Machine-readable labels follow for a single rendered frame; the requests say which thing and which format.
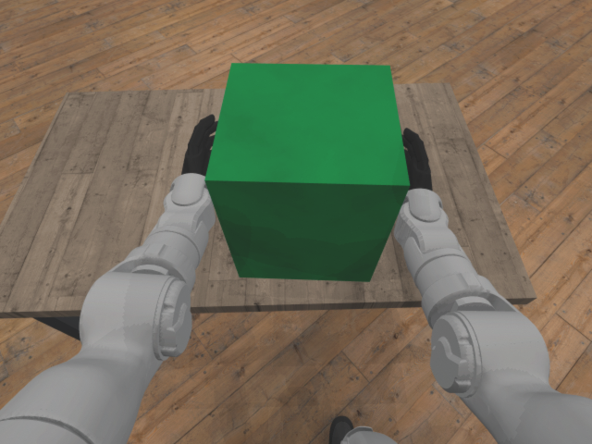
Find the robot left upper arm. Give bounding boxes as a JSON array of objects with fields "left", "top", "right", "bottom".
[{"left": 0, "top": 272, "right": 192, "bottom": 444}]

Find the carton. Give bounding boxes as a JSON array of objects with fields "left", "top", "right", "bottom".
[{"left": 204, "top": 63, "right": 410, "bottom": 282}]

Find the robot right hand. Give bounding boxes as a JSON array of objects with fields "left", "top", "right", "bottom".
[{"left": 401, "top": 128, "right": 433, "bottom": 191}]

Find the right robot forearm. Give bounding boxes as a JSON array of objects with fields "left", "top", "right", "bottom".
[{"left": 394, "top": 189, "right": 550, "bottom": 370}]

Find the robot right shin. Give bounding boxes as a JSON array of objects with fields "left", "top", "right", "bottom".
[{"left": 342, "top": 426, "right": 373, "bottom": 441}]

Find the robot left hand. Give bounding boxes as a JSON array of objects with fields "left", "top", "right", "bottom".
[{"left": 181, "top": 114, "right": 218, "bottom": 176}]

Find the table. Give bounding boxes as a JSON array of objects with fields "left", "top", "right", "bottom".
[{"left": 0, "top": 82, "right": 537, "bottom": 340}]

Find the robot right foot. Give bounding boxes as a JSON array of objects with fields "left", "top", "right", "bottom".
[{"left": 329, "top": 416, "right": 353, "bottom": 444}]

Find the left robot forearm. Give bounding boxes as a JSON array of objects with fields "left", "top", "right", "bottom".
[{"left": 80, "top": 173, "right": 216, "bottom": 346}]

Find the robot right upper arm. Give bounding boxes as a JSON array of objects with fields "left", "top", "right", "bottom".
[{"left": 430, "top": 311, "right": 592, "bottom": 444}]

